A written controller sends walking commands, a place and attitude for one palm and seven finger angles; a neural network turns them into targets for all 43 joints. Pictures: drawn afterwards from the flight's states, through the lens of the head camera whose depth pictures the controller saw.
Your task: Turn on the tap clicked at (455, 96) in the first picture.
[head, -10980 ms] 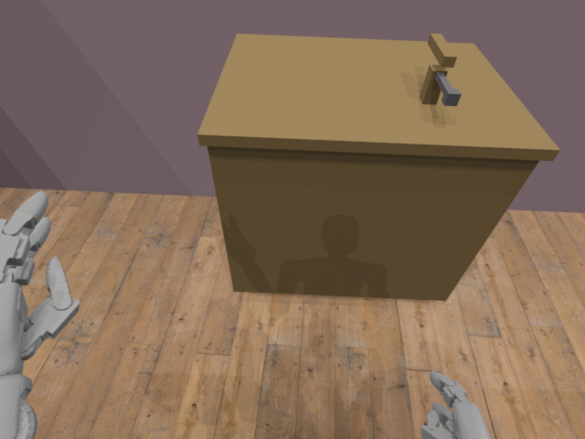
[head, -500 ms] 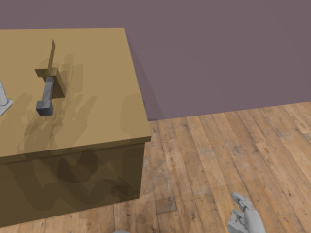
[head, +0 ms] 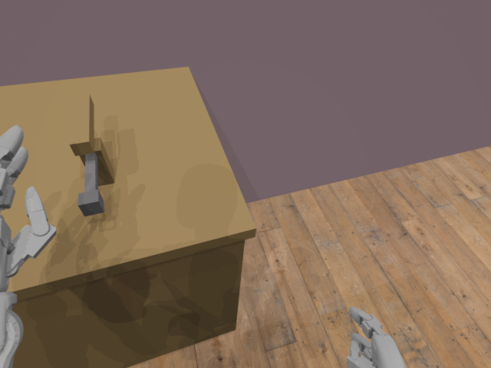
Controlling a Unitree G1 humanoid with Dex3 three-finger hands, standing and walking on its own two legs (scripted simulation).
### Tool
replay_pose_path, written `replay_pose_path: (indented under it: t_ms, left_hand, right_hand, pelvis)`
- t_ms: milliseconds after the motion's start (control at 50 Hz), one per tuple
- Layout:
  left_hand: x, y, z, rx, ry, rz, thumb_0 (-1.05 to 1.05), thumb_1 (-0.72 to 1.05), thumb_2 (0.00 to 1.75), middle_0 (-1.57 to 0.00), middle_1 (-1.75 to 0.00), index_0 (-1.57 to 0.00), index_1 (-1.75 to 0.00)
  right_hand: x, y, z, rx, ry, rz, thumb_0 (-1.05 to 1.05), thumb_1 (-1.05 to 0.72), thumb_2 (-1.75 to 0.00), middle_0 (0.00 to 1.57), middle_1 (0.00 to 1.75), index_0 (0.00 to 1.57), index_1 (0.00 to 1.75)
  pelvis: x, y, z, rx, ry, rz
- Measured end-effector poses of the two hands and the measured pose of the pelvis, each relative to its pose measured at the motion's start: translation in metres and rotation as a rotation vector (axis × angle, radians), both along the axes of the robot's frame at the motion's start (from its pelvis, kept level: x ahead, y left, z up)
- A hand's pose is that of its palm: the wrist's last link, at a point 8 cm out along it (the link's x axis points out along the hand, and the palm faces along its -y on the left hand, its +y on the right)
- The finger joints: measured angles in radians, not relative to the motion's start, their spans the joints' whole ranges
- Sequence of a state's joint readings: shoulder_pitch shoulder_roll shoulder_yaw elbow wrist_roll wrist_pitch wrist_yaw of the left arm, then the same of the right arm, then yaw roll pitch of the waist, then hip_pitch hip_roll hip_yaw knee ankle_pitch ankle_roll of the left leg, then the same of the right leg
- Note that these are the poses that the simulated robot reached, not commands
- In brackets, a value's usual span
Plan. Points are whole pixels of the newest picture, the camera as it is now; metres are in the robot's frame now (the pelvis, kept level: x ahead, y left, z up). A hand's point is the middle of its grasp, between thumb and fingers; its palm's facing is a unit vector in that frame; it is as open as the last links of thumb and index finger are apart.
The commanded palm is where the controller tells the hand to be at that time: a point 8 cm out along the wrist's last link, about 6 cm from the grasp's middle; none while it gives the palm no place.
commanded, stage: come to a stop and stand still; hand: left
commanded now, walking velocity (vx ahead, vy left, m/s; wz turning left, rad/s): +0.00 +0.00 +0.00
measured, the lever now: (91, 203) +0.31 +0.28 +0.10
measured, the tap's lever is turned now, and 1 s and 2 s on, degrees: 0 0 0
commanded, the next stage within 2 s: look again from close up in 0.80 s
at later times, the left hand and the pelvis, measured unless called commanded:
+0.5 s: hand (103, 239) +0.23 +0.21 +0.15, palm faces +0.41 -0.84 -0.36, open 7.4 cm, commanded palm +0.17 +0.24 +0.18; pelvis +0.02 -0.05 +0.00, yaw +1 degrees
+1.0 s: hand (113, 238) +0.23 +0.20 +0.15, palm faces +0.41 -0.84 -0.36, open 7.4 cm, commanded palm +0.17 +0.23 +0.18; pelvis +0.02 -0.06 +0.01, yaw +2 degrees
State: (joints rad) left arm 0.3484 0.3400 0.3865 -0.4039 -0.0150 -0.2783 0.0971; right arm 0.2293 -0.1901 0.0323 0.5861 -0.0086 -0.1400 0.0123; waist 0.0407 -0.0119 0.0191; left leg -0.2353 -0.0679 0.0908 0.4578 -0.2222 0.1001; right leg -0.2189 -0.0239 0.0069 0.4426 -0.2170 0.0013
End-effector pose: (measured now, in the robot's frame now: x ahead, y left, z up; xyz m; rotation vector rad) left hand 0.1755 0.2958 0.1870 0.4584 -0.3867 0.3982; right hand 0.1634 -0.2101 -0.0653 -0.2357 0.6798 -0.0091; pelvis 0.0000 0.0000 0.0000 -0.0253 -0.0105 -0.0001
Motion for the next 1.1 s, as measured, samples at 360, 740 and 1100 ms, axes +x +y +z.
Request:
replay_pose_path:
  t_ms: [360,740,1100]
  left_hand:
    - [0.005,-0.037,0.000,-0.003,0.057,-0.005,0.02,0.89,0.90,-0.21,-0.30,-0.21,-0.30]
    - [0.015,-0.065,-0.005,-0.019,0.139,-0.007,0.02,0.89,0.90,-0.21,-0.30,-0.21,-0.30]
    - [0.013,-0.060,-0.014,-0.067,0.168,0.017,0.02,0.89,0.90,-0.21,-0.30,-0.21,-0.30]
  right_hand:
    - [0.029,-0.033,0.009,-0.024,-0.022,0.003,0.01,-0.90,-0.89,0.20,0.30,0.21,0.30]
    - [0.021,-0.073,0.001,-0.034,0.023,-0.069,0.01,-0.90,-0.89,0.20,0.30,0.21,0.30]
    - [0.028,-0.063,0.004,-0.033,0.022,-0.052,0.01,-0.90,-0.89,0.20,0.30,0.21,0.30]
  pelvis:
    - [0.011,-0.034,0.003,0.006,0.006,0.014]
    - [0.021,-0.057,0.006,0.009,0.018,0.023]
    - [0.021,-0.055,0.008,0.010,0.012,0.032]
